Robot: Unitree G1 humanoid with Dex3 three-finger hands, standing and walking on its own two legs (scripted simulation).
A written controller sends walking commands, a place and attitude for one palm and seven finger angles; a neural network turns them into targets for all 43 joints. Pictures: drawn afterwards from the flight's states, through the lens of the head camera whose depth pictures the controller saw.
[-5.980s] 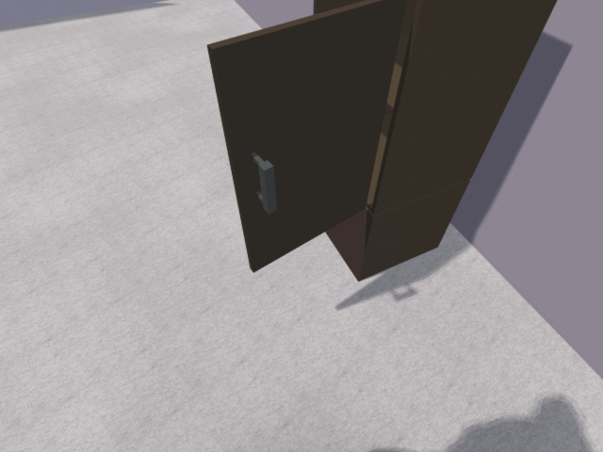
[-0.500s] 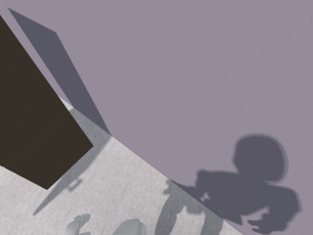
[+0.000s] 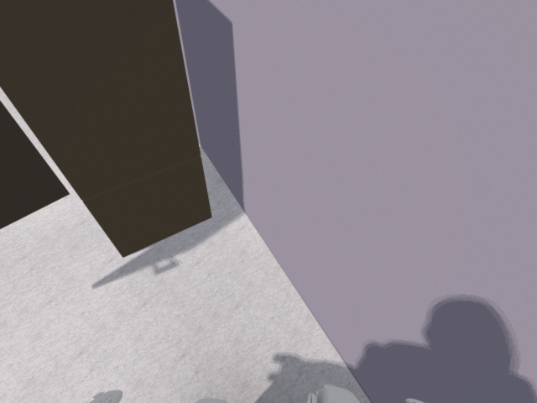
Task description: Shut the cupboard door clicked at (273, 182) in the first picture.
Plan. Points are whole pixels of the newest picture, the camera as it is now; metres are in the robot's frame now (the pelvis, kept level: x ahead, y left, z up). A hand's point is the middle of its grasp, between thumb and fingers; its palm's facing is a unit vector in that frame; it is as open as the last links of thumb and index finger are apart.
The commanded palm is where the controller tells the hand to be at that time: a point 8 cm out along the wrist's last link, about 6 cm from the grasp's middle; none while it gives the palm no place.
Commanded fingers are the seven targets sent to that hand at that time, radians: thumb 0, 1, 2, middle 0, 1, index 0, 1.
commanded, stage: turn to face it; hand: left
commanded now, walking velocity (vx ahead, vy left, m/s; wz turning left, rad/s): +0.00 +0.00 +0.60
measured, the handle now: out of the picture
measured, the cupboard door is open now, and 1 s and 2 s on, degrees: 100 100 100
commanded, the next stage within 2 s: take the last steps up to it in 1.10 s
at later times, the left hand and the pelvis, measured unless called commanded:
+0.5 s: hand out of the picture -0.01 +0.18 -0.18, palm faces +0.35 -0.91 -0.21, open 7.3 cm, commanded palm none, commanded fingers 0.00 0.90 0.90 -0.20 -0.30 -0.20 -0.30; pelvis +0.00 -0.02 -0.01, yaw +20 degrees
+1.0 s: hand out of the picture -0.01 +0.16 -0.15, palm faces +0.54 -0.79 -0.29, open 7.4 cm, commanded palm none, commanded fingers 0.00 0.90 0.90 -0.20 -0.30 -0.20 -0.30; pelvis +0.02 -0.06 +0.00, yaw +35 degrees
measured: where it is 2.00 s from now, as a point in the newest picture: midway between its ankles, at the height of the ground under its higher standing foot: outside the picture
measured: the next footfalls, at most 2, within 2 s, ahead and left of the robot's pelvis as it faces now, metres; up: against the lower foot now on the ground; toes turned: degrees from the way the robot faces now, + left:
right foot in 0.14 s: +0.05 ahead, -0.15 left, +0.00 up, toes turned +3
left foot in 0.50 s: +0.00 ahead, +0.10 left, +0.00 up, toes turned +24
